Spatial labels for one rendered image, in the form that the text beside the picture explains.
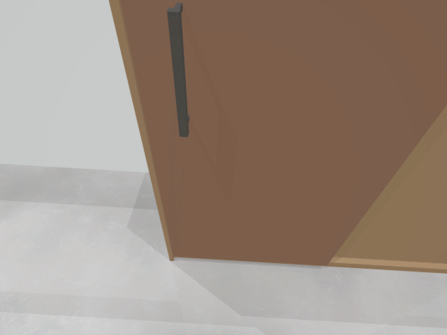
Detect wardrobe door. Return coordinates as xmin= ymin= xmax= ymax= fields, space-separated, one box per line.
xmin=121 ymin=0 xmax=447 ymax=266
xmin=334 ymin=106 xmax=447 ymax=263

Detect handle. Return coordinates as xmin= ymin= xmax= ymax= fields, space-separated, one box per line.
xmin=167 ymin=3 xmax=189 ymax=137

